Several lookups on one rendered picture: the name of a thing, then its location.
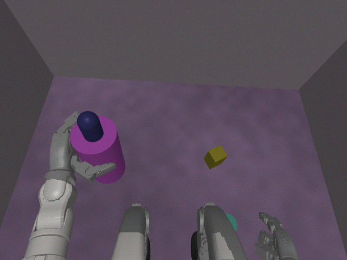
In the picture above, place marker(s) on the left robot hand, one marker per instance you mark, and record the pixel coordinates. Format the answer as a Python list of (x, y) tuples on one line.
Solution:
[(62, 155)]

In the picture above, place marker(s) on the left robot arm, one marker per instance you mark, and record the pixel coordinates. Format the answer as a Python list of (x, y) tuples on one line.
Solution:
[(52, 228)]

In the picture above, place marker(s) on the right robot hand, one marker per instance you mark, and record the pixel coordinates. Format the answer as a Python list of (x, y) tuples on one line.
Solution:
[(276, 246)]

